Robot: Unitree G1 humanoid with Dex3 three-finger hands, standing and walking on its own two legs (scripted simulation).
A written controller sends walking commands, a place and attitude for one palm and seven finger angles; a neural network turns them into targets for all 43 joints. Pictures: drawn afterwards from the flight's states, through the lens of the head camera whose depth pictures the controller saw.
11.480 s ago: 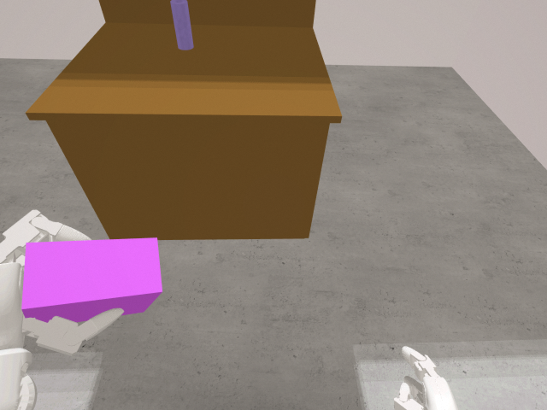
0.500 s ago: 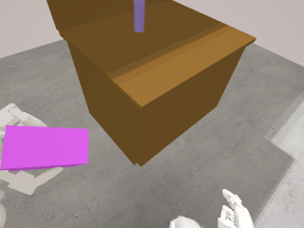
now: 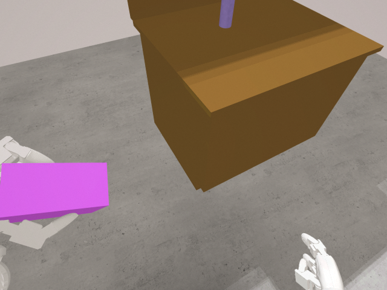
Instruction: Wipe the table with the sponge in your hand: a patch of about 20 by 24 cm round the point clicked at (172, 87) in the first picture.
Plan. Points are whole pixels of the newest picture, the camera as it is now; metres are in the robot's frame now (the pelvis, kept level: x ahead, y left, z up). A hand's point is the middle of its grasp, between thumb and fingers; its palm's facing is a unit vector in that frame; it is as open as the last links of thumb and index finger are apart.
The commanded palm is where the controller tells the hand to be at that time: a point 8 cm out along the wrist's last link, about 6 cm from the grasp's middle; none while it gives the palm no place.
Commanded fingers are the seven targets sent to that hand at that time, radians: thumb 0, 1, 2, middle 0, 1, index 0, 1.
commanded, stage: take the last steps up to it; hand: left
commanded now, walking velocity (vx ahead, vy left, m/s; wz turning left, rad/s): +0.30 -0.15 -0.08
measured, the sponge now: (70, 191) +0.23 +0.20 +0.15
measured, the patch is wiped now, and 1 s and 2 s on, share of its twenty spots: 0.00 0.00 0.00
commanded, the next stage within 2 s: none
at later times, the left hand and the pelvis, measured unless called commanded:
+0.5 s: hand (83, 204) +0.21 +0.17 +0.16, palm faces +0.35 -0.82 -0.45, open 10.3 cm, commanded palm +0.14 +0.22 +0.18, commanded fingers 0.00 0.10 1.30 -1.20 -1.60 -1.20 -1.60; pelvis -0.02 -0.06 -0.01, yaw -1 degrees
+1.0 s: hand (155, 154) +0.29 +0.08 +0.18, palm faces +0.31 -0.81 -0.49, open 10.3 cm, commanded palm +0.24 +0.13 +0.18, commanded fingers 0.00 0.10 1.30 -1.20 -1.60 -1.20 -1.60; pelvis +0.06 -0.14 +0.00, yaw -3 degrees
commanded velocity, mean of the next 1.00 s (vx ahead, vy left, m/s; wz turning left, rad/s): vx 0.30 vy -0.15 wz -0.05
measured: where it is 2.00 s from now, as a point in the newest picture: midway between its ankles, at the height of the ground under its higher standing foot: (281, 276)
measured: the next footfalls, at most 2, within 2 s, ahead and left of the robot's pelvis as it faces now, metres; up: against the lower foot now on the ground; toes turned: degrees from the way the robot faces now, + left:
left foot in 0.04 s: -0.01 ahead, +0.13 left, +0.00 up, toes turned +3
right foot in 0.40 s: +0.05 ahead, -0.13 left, +0.00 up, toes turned -8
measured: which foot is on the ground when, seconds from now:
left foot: up 0.00-0.02, down 0.04-0.42, up 0.44-0.76, down 0.78-1.00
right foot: down 0.00-0.04, up 0.06-0.38, down 0.40-0.80, up 0.82-1.00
